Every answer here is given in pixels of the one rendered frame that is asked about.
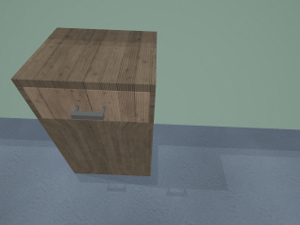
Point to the handle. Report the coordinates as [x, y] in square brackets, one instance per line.
[88, 115]

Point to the drawer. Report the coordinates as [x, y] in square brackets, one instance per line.
[121, 106]

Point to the cabinet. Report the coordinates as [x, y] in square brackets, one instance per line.
[97, 59]

